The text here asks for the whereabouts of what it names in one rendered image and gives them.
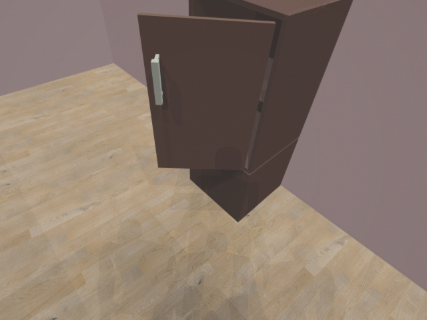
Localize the cupboard door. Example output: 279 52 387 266
137 13 276 170

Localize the handle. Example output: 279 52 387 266
151 54 163 105

